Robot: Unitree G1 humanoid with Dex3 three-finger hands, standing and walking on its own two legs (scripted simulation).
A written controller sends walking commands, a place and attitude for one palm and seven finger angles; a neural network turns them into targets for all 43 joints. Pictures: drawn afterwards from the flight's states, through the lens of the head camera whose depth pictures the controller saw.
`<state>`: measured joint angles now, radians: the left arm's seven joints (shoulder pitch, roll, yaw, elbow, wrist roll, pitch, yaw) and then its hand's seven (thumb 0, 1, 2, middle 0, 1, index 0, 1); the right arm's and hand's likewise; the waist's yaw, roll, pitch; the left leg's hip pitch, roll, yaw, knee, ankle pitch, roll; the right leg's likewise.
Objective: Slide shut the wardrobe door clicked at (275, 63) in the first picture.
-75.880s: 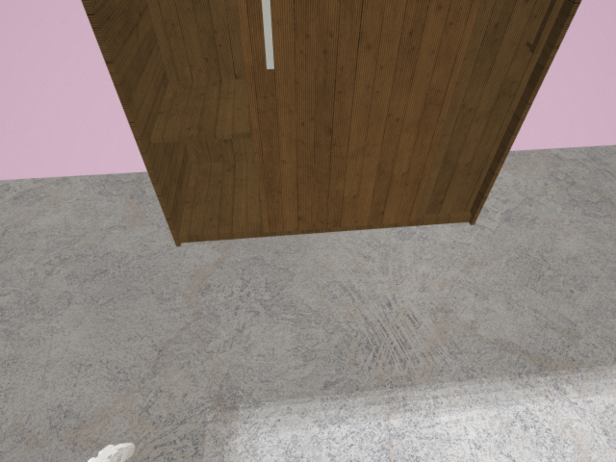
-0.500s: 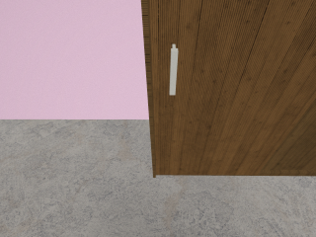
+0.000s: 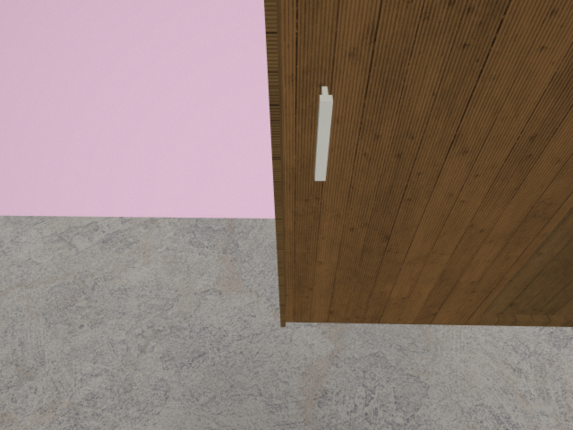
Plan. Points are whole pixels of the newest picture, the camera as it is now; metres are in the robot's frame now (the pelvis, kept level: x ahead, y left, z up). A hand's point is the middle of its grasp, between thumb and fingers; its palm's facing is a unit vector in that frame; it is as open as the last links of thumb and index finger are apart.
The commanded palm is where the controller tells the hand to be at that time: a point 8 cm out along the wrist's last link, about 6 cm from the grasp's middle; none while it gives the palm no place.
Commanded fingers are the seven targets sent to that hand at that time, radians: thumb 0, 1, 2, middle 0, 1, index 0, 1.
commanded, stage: look again from close up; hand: right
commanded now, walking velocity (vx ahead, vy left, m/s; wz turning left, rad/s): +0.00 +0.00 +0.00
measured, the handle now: (322, 135) +0.60 -0.03 +0.10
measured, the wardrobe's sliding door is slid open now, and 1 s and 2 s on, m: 0.00 0.00 0.00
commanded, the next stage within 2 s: none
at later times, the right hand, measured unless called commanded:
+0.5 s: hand out of the picture -0.02 -0.15 -0.18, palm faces +0.05 +0.99 -0.14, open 7.3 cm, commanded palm none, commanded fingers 0.00 -0.90 -0.90 0.20 0.30 0.20 0.30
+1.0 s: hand out of the picture -0.02 -0.14 -0.18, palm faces +0.06 +0.99 -0.14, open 7.3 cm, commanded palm none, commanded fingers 0.00 -0.90 -0.90 0.20 0.30 0.20 0.30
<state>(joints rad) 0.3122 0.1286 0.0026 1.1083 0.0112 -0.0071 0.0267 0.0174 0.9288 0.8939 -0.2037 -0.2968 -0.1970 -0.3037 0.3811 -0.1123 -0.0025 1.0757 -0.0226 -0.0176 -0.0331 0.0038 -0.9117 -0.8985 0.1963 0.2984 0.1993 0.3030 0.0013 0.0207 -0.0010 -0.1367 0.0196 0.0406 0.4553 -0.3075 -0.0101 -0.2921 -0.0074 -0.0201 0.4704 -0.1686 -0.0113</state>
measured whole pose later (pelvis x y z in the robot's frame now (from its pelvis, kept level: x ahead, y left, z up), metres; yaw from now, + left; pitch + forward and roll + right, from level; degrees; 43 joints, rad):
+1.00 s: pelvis +0.02 +0.01 +0.00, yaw +0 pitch -1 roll +0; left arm 0.31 0.12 0.00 1.13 0.01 -0.01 0.03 0.02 0.92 0.89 -0.20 -0.30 -0.20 -0.30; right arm 0.39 -0.10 0.00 1.11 -0.02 -0.01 -0.03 0.00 -0.91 -0.90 0.20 0.30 0.20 0.30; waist -0.01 0.02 0.01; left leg -0.10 0.02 0.04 0.44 -0.33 0.00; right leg -0.25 -0.01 -0.02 0.45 -0.19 0.00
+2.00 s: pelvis +0.03 +0.02 +0.00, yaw +0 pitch -1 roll +0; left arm 0.31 0.12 -0.01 1.15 0.01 -0.01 0.04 0.02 0.92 0.89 -0.20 -0.30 -0.20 -0.30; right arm 0.39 -0.10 -0.01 1.12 -0.02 -0.01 -0.03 0.00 -0.91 -0.90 0.20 0.30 0.20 0.30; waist -0.01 0.01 0.01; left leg -0.07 0.01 0.05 0.42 -0.34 0.01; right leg -0.23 -0.02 -0.01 0.46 -0.21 0.02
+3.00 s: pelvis +0.04 +0.02 +0.00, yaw -1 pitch -1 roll +0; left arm 0.31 0.12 -0.01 1.15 0.01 -0.01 0.04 0.02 0.93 0.89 -0.20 -0.30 -0.20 -0.30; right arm 0.39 -0.10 -0.01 1.12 -0.02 -0.02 -0.03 0.00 -0.91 -0.90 0.20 0.30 0.20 0.30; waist -0.01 0.02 0.01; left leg -0.06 0.01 0.05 0.42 -0.35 0.01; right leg -0.24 -0.01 -0.01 0.47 -0.22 0.01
